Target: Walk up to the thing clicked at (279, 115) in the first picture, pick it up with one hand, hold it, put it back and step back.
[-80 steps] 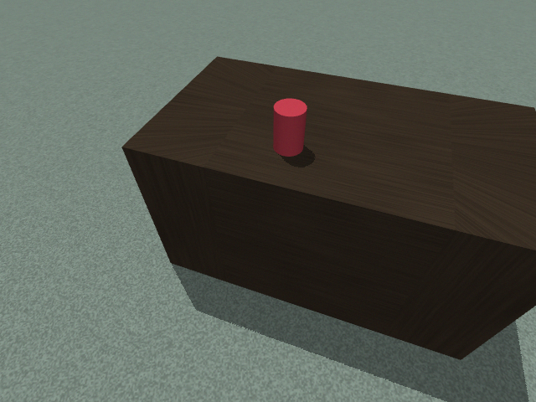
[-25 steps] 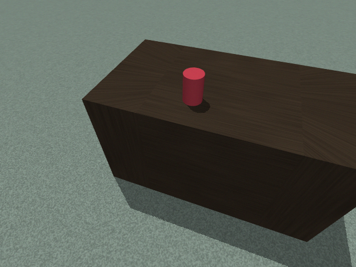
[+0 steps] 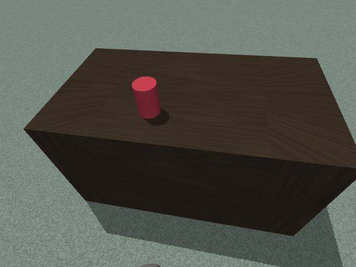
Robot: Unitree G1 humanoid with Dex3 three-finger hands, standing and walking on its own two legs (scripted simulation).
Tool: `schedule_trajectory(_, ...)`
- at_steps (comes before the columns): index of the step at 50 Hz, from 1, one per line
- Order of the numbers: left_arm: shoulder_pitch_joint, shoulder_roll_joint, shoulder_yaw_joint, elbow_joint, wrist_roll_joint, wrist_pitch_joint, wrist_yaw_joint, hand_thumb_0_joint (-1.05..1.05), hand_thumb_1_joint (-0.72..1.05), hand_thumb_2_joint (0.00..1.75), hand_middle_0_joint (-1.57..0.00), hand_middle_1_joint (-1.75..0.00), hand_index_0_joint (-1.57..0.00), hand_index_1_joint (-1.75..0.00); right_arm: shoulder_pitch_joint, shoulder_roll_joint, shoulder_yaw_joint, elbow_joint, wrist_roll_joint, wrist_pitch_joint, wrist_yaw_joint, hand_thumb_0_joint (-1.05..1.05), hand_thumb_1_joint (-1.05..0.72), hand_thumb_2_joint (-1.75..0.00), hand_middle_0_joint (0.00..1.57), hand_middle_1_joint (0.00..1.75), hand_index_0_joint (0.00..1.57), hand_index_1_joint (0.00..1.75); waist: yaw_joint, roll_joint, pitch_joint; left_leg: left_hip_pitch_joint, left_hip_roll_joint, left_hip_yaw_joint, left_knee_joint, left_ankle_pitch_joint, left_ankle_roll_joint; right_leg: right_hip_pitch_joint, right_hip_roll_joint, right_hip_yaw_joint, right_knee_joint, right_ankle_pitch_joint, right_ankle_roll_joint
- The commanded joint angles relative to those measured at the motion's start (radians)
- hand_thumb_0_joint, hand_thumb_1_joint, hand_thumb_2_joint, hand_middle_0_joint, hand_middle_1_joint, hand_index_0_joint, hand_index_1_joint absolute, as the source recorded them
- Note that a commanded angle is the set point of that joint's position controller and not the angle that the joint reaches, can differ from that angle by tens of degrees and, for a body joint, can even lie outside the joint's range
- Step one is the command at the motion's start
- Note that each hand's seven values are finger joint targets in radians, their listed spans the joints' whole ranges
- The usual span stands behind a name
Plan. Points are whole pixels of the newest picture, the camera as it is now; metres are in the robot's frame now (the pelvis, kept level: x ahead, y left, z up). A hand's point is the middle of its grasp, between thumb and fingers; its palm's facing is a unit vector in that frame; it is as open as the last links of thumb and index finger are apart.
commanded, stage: walk up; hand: left
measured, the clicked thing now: (147, 98) +0.70 +0.16 -0.05
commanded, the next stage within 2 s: stand in 1.78 s
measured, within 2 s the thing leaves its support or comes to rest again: neither
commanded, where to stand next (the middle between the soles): +0.20 +0.03 m, yaw -9 degrees
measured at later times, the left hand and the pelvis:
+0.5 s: hand (79, 225) +0.27 +0.31 -0.14, palm faces -0.16 -0.91 -0.39, open 7.4 cm; pelvis +0.15 +0.05 +0.00, yaw -7 degrees
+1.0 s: hand (100, 206) +0.33 +0.27 -0.16, palm faces -0.19 -0.93 -0.33, open 7.4 cm; pelvis +0.17 +0.04 -0.01, yaw -10 degrees
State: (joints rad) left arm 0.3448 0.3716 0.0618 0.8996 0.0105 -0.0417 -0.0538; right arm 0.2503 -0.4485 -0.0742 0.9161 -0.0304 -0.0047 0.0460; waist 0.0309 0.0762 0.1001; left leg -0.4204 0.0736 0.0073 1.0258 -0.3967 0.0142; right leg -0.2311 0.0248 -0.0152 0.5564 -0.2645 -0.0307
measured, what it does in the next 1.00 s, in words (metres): walks ahead: left foot, then right foot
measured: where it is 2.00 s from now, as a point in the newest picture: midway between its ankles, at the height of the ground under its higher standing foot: outside the picture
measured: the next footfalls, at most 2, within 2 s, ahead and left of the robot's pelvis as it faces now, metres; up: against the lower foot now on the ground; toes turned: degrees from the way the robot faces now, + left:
left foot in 0.20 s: +0.22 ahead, +0.17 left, +0.00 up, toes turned -7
right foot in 0.56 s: +0.23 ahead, -0.09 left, +0.00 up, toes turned -7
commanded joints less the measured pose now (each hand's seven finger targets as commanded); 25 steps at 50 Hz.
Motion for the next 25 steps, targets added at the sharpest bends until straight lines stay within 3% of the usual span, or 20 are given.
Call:
schedule_trajectory(1, 0.031, 0.312, 0.082, -0.105, -0.001, -0.047, 0.03, 0.0, 0.9, 0.9, -0.2, -0.3, -0.2, -0.3, 0.007, -0.161, -0.046, -0.108, -0.012, -0.028, 0.011, 0.0, -0.9, -0.9, 0.2, 0.3, 0.2, 0.3, 0.003, -0.192, 0.003, -0.104, 0.039, -0.03, -0.154, 0.041, -0.016, 0.015, -0.247, 0.335, -0.316, -0.194, -0.188)
schedule_trajectory(4, 0.034, 0.326, 0.083, -0.13, 0.003, -0.055, 0.03, 0.0, 0.9, 0.9, -0.2, -0.3, -0.2, -0.3, -0.033, -0.159, -0.052, -0.148, -0.016, -0.038, 0.015, 0.0, -0.9, -0.9, 0.2, 0.3, 0.2, 0.3, 0.008, -0.18, 0.007, -0.07, 0.04, -0.019, -0.25, 0.095, -0.016, -0.008, -0.265, 0.328, -0.291, -0.171, -0.189)
schedule_trajectory(6, 0.018, 0.326, 0.077, -0.147, 0.004, -0.057, 0.031, 0.0, 0.9, 0.9, -0.2, -0.3, -0.2, -0.3, -0.033, -0.155, -0.056, -0.162, -0.011, -0.051, 0.018, 0.0, -0.9, -0.9, 0.2, 0.3, 0.2, 0.3, -0.001, -0.178, -0.011, 0.001, 0.024, 0.0, -0.316, 0.112, -0.011, -0.026, -0.256, 0.292, -0.239, -0.066, -0.179)
schedule_trajectory(8, -0.016, 0.306, 0.062, -0.156, 0.002, -0.05, 0.036, 0.0, 0.9, 0.9, -0.2, -0.3, -0.2, -0.3, 0.013, -0.134, -0.057, -0.153, -0.005, -0.064, 0.011, 0.0, -0.9, -0.9, 0.2, 0.3, 0.2, 0.3, -0.043, -0.168, -0.034, 0.144, -0.016, 0.048, -0.443, 0.171, -0.002, -0.073, -0.213, 0.2, -0.115, 0.152, -0.147)
schedule_trajectory(9, -0.018, 0.279, 0.048, -0.159, 0.003, -0.045, 0.038, 0.0, 0.9, 0.9, -0.2, -0.3, -0.2, -0.3, 0.072, -0.14, -0.064, -0.139, -0.007, -0.069, 0.003, 0.0, -0.9, -0.9, 0.2, 0.3, 0.2, 0.3, -0.077, -0.139, -0.056, 0.266, -0.045, 0.07, -0.472, 0.218, 0.009, -0.135, -0.184, 0.167, -0.014, 0.217, -0.118)
schedule_trajectory(10, 0.005, 0.23, 0.029, -0.17, 0.0, -0.041, 0.041, 0.0, 0.9, 0.9, -0.2, -0.3, -0.2, -0.3, 0.154, -0.175, -0.076, -0.123, -0.01, -0.076, -0.011, 0.0, -0.9, -0.9, 0.2, 0.3, 0.2, 0.3, -0.114, -0.037, -0.108, 0.382, -0.023, 0.01, -0.558, 0.157, 0.037, -0.168, -0.114, 0.11, 0.189, 0.251, -0.085)
schedule_trajectory(11, 0.052, 0.147, 0.005, -0.186, -0.014, -0.041, 0.045, 0.0, 0.9, 0.9, -0.2, -0.3, -0.2, -0.3, 0.212, -0.268, -0.098, -0.131, -0.02, -0.084, -0.021, 0.0, -0.9, -0.9, 0.2, 0.3, 0.2, 0.3, -0.12, 0.214, -0.166, 0.474, 0.228, -0.383, -0.682, 0.082, 0.108, -0.315, 0.011, 0.033, 0.473, 0.05, -0.017)
schedule_trajectory(12, 0.084, 0.225, 0.027, -0.154, -0.008, -0.029, 0.061, 0.0, 0.9, 0.9, -0.2, -0.3, -0.2, -0.3, 0.18, -0.315, -0.104, -0.151, 0.008, -0.08, -0.02, 0.0, -0.9, -0.9, 0.2, 0.3, 0.2, 0.3, -0.102, 0.167, -0.143, 0.401, 0.38, -0.601, -0.763, 0.031, 0.215, -0.364, 0.051, 0.086, 0.585, -0.304, -0.011)
schedule_trajectory(13, 0.056, 0.278, 0.031, -0.138, -0.001, -0.021, 0.068, 0.0, 0.9, 0.9, -0.2, -0.3, -0.2, -0.3, 0.143, -0.286, -0.101, -0.152, 0.022, -0.074, -0.02, 0.0, -0.9, -0.9, 0.2, 0.3, 0.2, 0.3, -0.081, 0.041, -0.091, 0.304, 0.368, -0.556, -0.743, 0.049, 0.237, -0.359, 0.001, 0.134, 0.655, -0.287, -0.017)
schedule_trajectory(14, 0.061, 0.267, 0.032, -0.128, -0.006, -0.019, 0.065, 0.0, 0.9, 0.9, -0.2, -0.3, -0.2, -0.3, 0.113, -0.251, -0.087, -0.166, 0.025, -0.074, -0.024, 0.0, -0.9, -0.9, 0.2, 0.3, 0.2, 0.3, -0.06, 0.011, -0.054, 0.266, 0.317, -0.427, -0.732, 0.136, 0.204, -0.343, -0.019, 0.152, 0.646, -0.235, -0.02)
schedule_trajectory(16, 0.097, 0.248, 0.033, -0.1, -0.016, -0.016, 0.058, 0.0, 0.9, 0.9, -0.2, -0.3, -0.2, -0.3, 0.062, -0.214, -0.066, -0.181, 0.022, -0.077, -0.032, 0.0, -0.9, -0.9, 0.2, 0.3, 0.2, 0.3, -0.031, 0.063, -0.047, 0.243, 0.239, -0.23, -0.693, 0.327, 0.183, -0.313, -0.058, 0.123, 0.578, -0.169, -0.011)
schedule_trajectory(17, 0.102, 0.229, 0.031, -0.094, -0.017, -0.012, 0.053, 0.0, 0.9, 0.9, -0.2, -0.3, -0.2, -0.3, 0.051, -0.206, -0.058, -0.181, 0.019, -0.079, -0.035, 0.0, -0.9, -0.9, 0.2, 0.3, 0.2, 0.3, -0.026, 0.09, -0.049, 0.206, 0.219, -0.166, -0.675, 0.422, 0.185, -0.28, -0.051, 0.101, 0.538, -0.149, -0.004)
schedule_trajectory(19, 0.053, 0.199, 0.024, -0.105, -0.012, -0.005, 0.049, 0.0, 0.9, 0.9, -0.2, -0.3, -0.2, -0.3, 0.057, -0.19, -0.047, -0.182, 0.01, -0.075, -0.042, 0.0, -0.9, -0.9, 0.2, 0.3, 0.2, 0.3, -0.043, 0.077, -0.066, 0.223, 0.196, -0.089, -0.626, 0.573, 0.19, -0.234, -0.043, 0.079, 0.394, -0.154, 0.015)
schedule_trajectory(20, 0.032, 0.186, 0.023, -0.106, -0.011, -0.002, 0.049, 0.0, 0.9, 0.9, -0.2, -0.3, -0.2, -0.3, 0.056, -0.196, -0.046, -0.182, 0.007, -0.074, -0.044, 0.0, -0.9, -0.9, 0.2, 0.3, 0.2, 0.3, -0.041, 0.088, -0.075, 0.211, 0.216, -0.072, -0.603, 0.622, 0.202, -0.206, -0.046, 0.063, 0.342, -0.146, 0.018)
schedule_trajectory(23, 0.001, 0.184, 0.026, -0.111, -0.008, 0.005, 0.055, 0.0, 0.9, 0.9, -0.2, -0.3, -0.2, -0.3, 0.028, -0.203, -0.038, -0.191, 0.013, -0.058, -0.048, 0.0, -0.9, -0.9, 0.2, 0.3, 0.2, 0.3, -0.036, 0.1, -0.108, 0.18, 0.225, -0.047, -0.509, 0.767, 0.189, -0.114, -0.028, -0.008, 0.244, -0.077, 0.006)
schedule_trajectory(25, -0.019, 0.187, 0.031, -0.109, -0.003, 0.01, 0.056, 0.0, 0.9, 0.9, -0.2, -0.3, -0.2, -0.3, 0.019, -0.202, -0.038, -0.194, 0.023, -0.044, -0.052, 0.0, -0.9, -0.9, 0.2, 0.3, 0.2, 0.3, -0.036, 0.078, -0.141, 0.157, 0.206, -0.045, -0.444, 0.698, 0.163, -0.046, -0.005, -0.027, 0.159, -0.006, -0.008)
